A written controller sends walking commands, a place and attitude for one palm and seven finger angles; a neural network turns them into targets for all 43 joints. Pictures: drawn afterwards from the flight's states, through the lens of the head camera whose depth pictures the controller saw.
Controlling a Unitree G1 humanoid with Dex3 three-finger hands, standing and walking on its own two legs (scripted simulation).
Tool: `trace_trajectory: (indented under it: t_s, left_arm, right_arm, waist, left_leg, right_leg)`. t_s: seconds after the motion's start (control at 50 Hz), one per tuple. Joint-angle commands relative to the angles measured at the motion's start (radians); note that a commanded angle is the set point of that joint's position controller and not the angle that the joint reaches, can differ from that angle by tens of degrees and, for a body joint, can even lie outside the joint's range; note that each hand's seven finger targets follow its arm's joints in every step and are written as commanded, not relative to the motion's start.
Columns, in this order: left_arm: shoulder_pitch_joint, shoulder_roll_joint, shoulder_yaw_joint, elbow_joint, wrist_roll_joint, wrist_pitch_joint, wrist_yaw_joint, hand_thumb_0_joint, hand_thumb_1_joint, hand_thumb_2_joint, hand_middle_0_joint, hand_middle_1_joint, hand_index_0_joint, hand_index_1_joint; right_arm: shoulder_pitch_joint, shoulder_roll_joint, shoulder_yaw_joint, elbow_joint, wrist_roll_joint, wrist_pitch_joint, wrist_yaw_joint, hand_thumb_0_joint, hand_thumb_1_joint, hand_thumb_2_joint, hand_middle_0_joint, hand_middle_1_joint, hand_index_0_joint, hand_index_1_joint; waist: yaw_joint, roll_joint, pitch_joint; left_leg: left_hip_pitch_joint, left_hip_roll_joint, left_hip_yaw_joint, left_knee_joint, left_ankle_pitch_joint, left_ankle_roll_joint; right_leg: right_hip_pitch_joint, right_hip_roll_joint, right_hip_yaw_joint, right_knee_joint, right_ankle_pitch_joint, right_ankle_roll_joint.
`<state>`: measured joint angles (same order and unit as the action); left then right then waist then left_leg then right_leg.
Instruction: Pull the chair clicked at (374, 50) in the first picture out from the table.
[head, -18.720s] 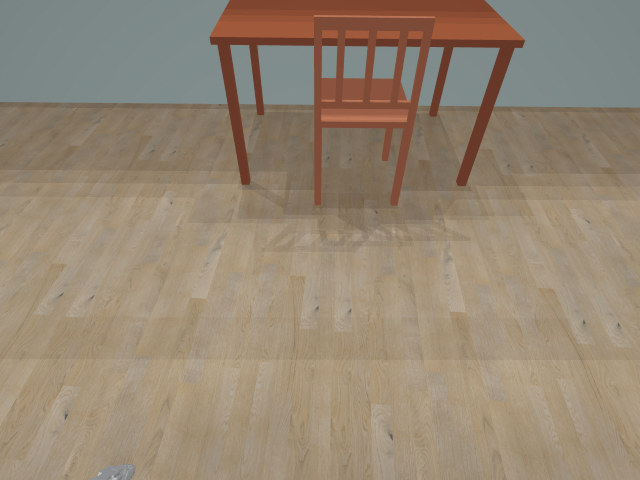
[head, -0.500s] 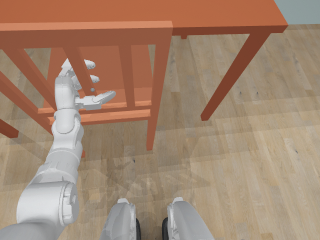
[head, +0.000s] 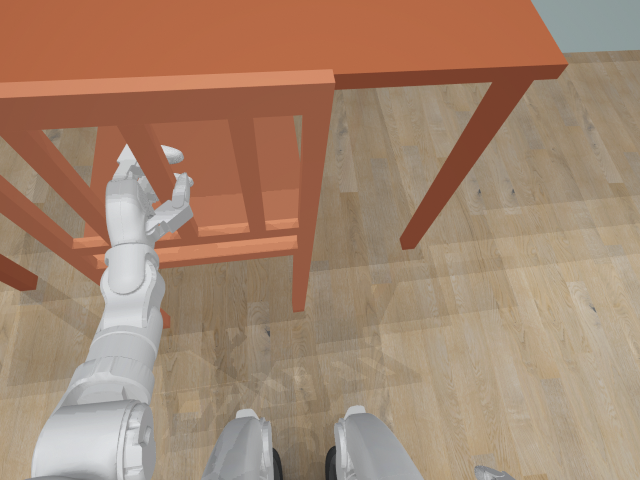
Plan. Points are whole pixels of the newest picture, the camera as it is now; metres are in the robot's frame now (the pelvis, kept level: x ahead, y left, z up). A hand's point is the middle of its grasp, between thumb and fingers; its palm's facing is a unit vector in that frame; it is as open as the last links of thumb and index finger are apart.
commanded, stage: hook a spindle and tug to test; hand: left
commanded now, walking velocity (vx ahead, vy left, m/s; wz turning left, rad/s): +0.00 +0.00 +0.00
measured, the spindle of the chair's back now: (167, 188) +0.48 +0.18 +0.00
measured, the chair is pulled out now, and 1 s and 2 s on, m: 0.00 0.11 0.28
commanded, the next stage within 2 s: step backward, pulling the chair out in 0.36 s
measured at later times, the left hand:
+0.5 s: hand (177, 242) +0.40 +0.15 +0.01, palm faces +0.10 -0.99 -0.02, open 5.8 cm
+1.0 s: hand (177, 275) +0.35 +0.14 +0.03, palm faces +0.00 -0.99 -0.13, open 5.5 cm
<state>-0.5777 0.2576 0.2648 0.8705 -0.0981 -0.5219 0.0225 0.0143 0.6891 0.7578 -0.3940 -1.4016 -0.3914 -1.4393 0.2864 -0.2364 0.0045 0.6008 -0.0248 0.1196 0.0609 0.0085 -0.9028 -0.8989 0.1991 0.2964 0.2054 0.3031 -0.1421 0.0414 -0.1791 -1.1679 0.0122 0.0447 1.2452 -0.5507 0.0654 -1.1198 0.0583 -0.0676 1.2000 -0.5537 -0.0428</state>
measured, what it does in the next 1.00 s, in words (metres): rises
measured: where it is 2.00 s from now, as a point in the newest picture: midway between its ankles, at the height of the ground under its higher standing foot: outside the picture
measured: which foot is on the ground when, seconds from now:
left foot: down 0.00-1.00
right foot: down 0.00-1.00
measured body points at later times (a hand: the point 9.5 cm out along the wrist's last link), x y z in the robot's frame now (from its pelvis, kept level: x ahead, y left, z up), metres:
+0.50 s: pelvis +0.01 +0.01 +0.01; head +0.14 +0.02 +0.44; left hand +0.39 +0.20 +0.02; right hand +0.13 -0.24 -0.12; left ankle +0.01 +0.08 -0.63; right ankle +0.00 -0.10 -0.63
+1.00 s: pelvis -0.01 +0.02 +0.10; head +0.08 +0.01 +0.53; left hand +0.35 +0.19 +0.05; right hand +0.06 -0.25 -0.03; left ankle +0.01 +0.08 -0.63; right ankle -0.01 -0.10 -0.63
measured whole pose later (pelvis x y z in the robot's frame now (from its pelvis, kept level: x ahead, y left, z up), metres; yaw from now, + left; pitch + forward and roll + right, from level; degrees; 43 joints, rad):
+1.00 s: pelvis -0.01 +0.02 +0.10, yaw +0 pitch +8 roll +0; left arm -0.41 0.19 0.06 0.91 -0.09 -0.23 0.07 0.08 0.67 0.74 -0.27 -1.11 -0.49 -1.45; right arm 0.25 -0.25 0.00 0.62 0.02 0.15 -0.08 0.01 -0.90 -0.90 0.20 0.30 0.20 0.30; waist -0.09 0.01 0.06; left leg -0.50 -0.05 0.10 0.61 -0.27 0.09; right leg -0.49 0.00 0.01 0.65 -0.31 0.00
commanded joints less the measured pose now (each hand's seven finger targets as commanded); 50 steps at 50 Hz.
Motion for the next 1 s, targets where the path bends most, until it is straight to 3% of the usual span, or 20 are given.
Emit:
trace_trajectory:
  t_s: [0.0, 0.04, 0.1, 0.12, 0.24, 0.4, 0.44, 0.46, 0.48, 0.52, 0.54, 0.56, 0.6, 0.62, 0.66, 0.7, 0.76, 0.82, 0.9, 0.98]
  left_arm:
    - [-0.133, 0.137, -0.005, -0.289, -0.007, -0.087, -0.024, 0.0, 0.9, 0.9, -0.5, -1.45, -0.5, -1.45]
    - [-0.091, 0.082, -0.051, -0.339, -0.018, -0.079, -0.027, 0.0, 0.9, 0.9, -0.5, -1.45, -0.5, -1.45]
    - [-0.017, 0.093, -0.043, -0.389, -0.024, -0.073, -0.02, 0.0, 0.9, 0.9, -0.5, -1.45, -0.5, -1.45]
    - [0.004, 0.061, -0.072, -0.413, -0.026, -0.071, -0.019, 0.0, 0.9, 0.9, -0.5, -1.45, -0.5, -1.45]
    - [0.095, 0.04, -0.102, -0.49, -0.025, -0.077, -0.009, 0.0, 0.9, 0.9, -0.5, -1.45, -0.5, -1.45]
    - [0.02, 0.044, -0.102, -0.508, -0.015, -0.095, 0.004, 0.0, 0.9, 0.9, -0.5, -1.45, -0.5, -1.45]
    - [-0.034, 0.008, -0.143, -0.516, -0.014, -0.093, 0.001, 0.0, 0.9, 0.9, -0.5, -1.45, -0.5, -1.45]
    - [-0.153, 0.268, -0.05, -0.638, 0.072, 0.056, 0.071, 0.0, 0.9, 0.9, -0.5, -1.45, -0.5, -1.45]
    - [-0.221, 0.253, -0.083, -0.769, 0.066, 0.114, 0.091, 0.0, 0.9, 0.9, -0.5, -1.45, -0.5, -1.45]
    - [-0.079, 0.19, -0.104, -0.682, 0.065, 0.195, 0.109, 0.0, 0.9, 0.9, -0.5, -1.45, -0.5, -1.45]
    - [0.006, 0.139, -0.143, -0.569, 0.07, 0.241, 0.111, 0.0, 0.9, 0.9, -0.5, -1.45, -0.5, -1.45]
    - [0.047, 0.087, -0.183, -0.463, 0.066, 0.281, 0.11, 0.0, 0.9, 0.9, -0.5, -1.45, -0.5, -1.45]
    - [0.055, 0.057, -0.214, -0.291, 0.07, 0.325, 0.105, 0.0, 0.9, 0.9, -0.5, -1.45, -0.5, -1.45]
    - [0.031, 0.068, -0.214, -0.257, 0.071, 0.332, 0.103, 0.0, 0.9, 0.9, -0.5, -1.45, -0.5, -1.45]
    - [-0.068, 0.11, -0.193, -0.244, 0.07, 0.302, 0.1, 0.0, 0.9, 0.9, -0.5, -1.45, -0.5, -1.45]
    - [-0.073, 0.092, -0.208, -0.171, 0.074, 0.289, 0.095, 0.0, 0.9, 0.9, -0.5, -1.45, -0.5, -1.45]
    - [-0.085, 0.079, -0.225, -0.133, 0.072, 0.276, 0.081, 0.0, 0.9, 0.9, -0.5, -1.45, -0.5, -1.45]
    - [-0.076, 0.049, -0.243, -0.111, 0.067, 0.268, 0.068, 0.0, 0.9, 0.9, -0.5, -1.45, -0.5, -1.45]
    - [-0.042, 0.049, -0.231, -0.138, 0.066, 0.256, 0.061, 0.0, 0.9, 0.9, -0.5, -1.45, -0.5, -1.45]
    - [-0.032, 0.056, -0.214, -0.154, 0.069, 0.244, 0.057, 0.0, 0.9, 0.9, -0.5, -1.45, -0.5, -1.45]
  right_arm:
    - [0.11, -0.16, -0.067, -0.082, 0.005, -0.025, -0.006, 0.0, -0.9, -0.9, 0.2, 0.3, 0.2, 0.3]
    - [0.104, -0.153, -0.07, -0.09, 0.006, -0.029, -0.002, 0.0, -0.9, -0.9, 0.2, 0.3, 0.2, 0.3]
    - [0.103, -0.155, -0.074, -0.095, 0.01, -0.035, -0.001, 0.0, -0.9, -0.9, 0.2, 0.3, 0.2, 0.3]
    - [0.098, -0.15, -0.074, -0.097, 0.01, -0.038, 0.001, 0.0, -0.9, -0.9, 0.2, 0.3, 0.2, 0.3]
    - [0.082, -0.146, -0.077, -0.099, 0.011, -0.052, 0.001, 0.0, -0.9, -0.9, 0.2, 0.3, 0.2, 0.3]
    - [0.057, -0.148, -0.079, -0.078, 0.004, -0.067, -0.016, 0.0, -0.9, -0.9, 0.2, 0.3, 0.2, 0.3]
    - [0.046, -0.146, -0.077, -0.077, 0.005, -0.071, -0.019, 0.0, -0.9, -0.9, 0.2, 0.3, 0.2, 0.3]
    - [0.096, -0.139, -0.063, -0.181, 0.055, -0.001, -0.052, 0.0, -0.9, -0.9, 0.2, 0.3, 0.2, 0.3]
    - [0.102, -0.131, -0.07, -0.2, 0.075, 0.013, -0.088, 0.0, -0.9, -0.9, 0.2, 0.3, 0.2, 0.3]
    - [0.068, -0.128, -0.058, -0.2, 0.079, 0.016, -0.121, 0.0, -0.9, -0.9, 0.2, 0.3, 0.2, 0.3]
    - [0.041, -0.122, -0.046, -0.18, 0.079, 0.029, -0.128, 0.0, -0.9, -0.9, 0.2, 0.3, 0.2, 0.3]
    - [0.042, -0.124, -0.039, -0.164, 0.083, 0.038, -0.138, 0.0, -0.9, -0.9, 0.2, 0.3, 0.2, 0.3]
    - [0.055, -0.139, -0.032, -0.129, 0.082, 0.053, -0.152, 0.0, -0.9, -0.9, 0.2, 0.3, 0.2, 0.3]
    - [0.055, -0.146, -0.032, -0.124, 0.082, 0.055, -0.155, 0.0, -0.9, -0.9, 0.2, 0.3, 0.2, 0.3]
    - [0.046, -0.152, -0.035, -0.111, 0.076, 0.05, -0.167, 0.0, -0.9, -0.9, 0.2, 0.3, 0.2, 0.3]
    - [0.057, -0.15, -0.036, -0.09, 0.07, 0.048, -0.168, 0.0, -0.9, -0.9, 0.2, 0.3, 0.2, 0.3]
    - [0.053, -0.148, -0.044, -0.077, 0.063, 0.044, -0.168, 0.0, -0.9, -0.9, 0.2, 0.3, 0.2, 0.3]
    - [0.025, -0.14, -0.045, -0.073, 0.052, 0.032, -0.159, 0.0, -0.9, -0.9, 0.2, 0.3, 0.2, 0.3]
    - [0.007, -0.142, -0.052, -0.073, 0.037, 0.01, -0.15, 0.0, -0.9, -0.9, 0.2, 0.3, 0.2, 0.3]
    - [-0.001, -0.147, -0.059, -0.061, 0.034, -0.016, -0.148, 0.0, -0.9, -0.9, 0.2, 0.3, 0.2, 0.3]
  waist:
    - [0.047, 0.051, -0.525]
    - [0.045, 0.061, -0.524]
    - [0.059, 0.048, -0.513]
    - [0.054, 0.035, -0.514]
    - [0.062, 0.036, -0.476]
    - [0.051, 0.058, -0.461]
    - [0.036, 0.064, -0.471]
    - [0.077, 0.094, -0.678]
    - [0.066, 0.139, -0.697]
    - [0.064, 0.136, -0.591]
    - [0.066, 0.099, -0.497]
    - [0.06, 0.0, -0.414]
    - [0.054, -0.082, -0.281]
    - [0.057, -0.086, -0.269]
    - [0.066, 0.023, -0.263]
    - [0.069, 0.098, -0.255]
    - [0.074, 0.18, -0.242]
    - [0.082, 0.217, -0.199]
    - [0.093, 0.18, -0.197]
    - [0.089, 0.095, -0.195]
  left_leg:
    - [0.441, 0.007, -0.098, -0.12, 0.594, -0.048]
    - [0.466, 0.01, -0.095, -0.122, 0.631, -0.048]
    - [0.485, 0.015, -0.099, -0.13, 0.674, -0.052]
    - [0.489, 0.015, -0.096, -0.129, 0.676, -0.05]
    - [0.494, 0.017, -0.1, -0.131, 0.697, -0.056]
    - [0.518, 0.017, -0.12, -0.111, 0.686, -0.069]
    - [0.53, 0.018, -0.128, -0.107, 0.659, -0.069]
    - [0.812, 0.009, -0.104, -0.313, 0.594, -0.045]
    - [0.881, 0.001, -0.091, -0.36, 0.63, -0.036]
    - [0.86, 0.011, -0.117, -0.401, 0.698, -0.036]
    - [0.79, 0.02, -0.123, -0.425, 0.637, -0.028]
    - [0.744, 0.032, -0.132, -0.452, 0.633, -0.019]
    - [0.703, 0.065, -0.14, -0.512, 0.635, -0.011]
    - [0.715, 0.076, -0.14, -0.535, 0.653, -0.011]
    - [0.775, 0.09, -0.145, -0.571, 0.736, -0.017]
    - [0.864, 0.113, -0.171, -0.597, 0.862, -0.021]
    - [1.008, 0.156, -0.228, -0.64, 1.029, -0.016]
    - [1.063, 0.196, -0.269, -0.703, 1.027, -0.014]
    - [1.118, 0.234, -0.299, -0.734, 1.108, -0.011]
    - [1.122, 0.261, -0.292, -0.736, 1.091, 0.004]
  right_leg:
    - [0.298, -0.011, 0.057, -0.118, 0.548, 0.012]
    - [0.303, -0.013, 0.054, -0.126, 0.575, 0.014]
    - [0.311, -0.012, 0.052, -0.126, 0.595, 0.013]
    - [0.315, -0.013, 0.051, -0.129, 0.604, 0.016]
    - [0.312, -0.017, 0.049, -0.125, 0.615, 0.015]
    - [0.235, -0.022, 0.04, -0.104, 0.55, 0.012]
    - [0.207, -0.022, 0.037, -0.104, 0.514, 0.014]
    - [0.614, -0.084, 0.107, -0.285, 0.597, -0.001]
    - [0.688, -0.089, 0.119, -0.347, 0.738, 0.013]
    - [0.659, -0.1, 0.111, -0.354, 0.797, 0.02]
    - [0.665, -0.107, 0.128, -0.389, 0.756, 0.04]
    - [0.685, -0.108, 0.118, -0.413, 0.771, 0.047]
    - [0.707, -0.12, 0.107, -0.466, 0.77, 0.059]
    - [0.732, -0.126, 0.116, -0.491, 0.785, 0.066]
    - [0.745, -0.144, 0.122, -0.521, 0.805, 0.056]
    - [0.729, -0.138, 0.117, -0.535, 0.757, 0.046]
    - [0.661, -0.108, 0.103, -0.548, 0.517, 0.038]
    - [0.625, -0.085, 0.095, -0.535, 0.277, 0.029]
    - [0.641, -0.08, 0.105, -0.519, 0.208, 0.024]
    - [0.695, -0.086, 0.11, -0.553, 0.248, 0.024]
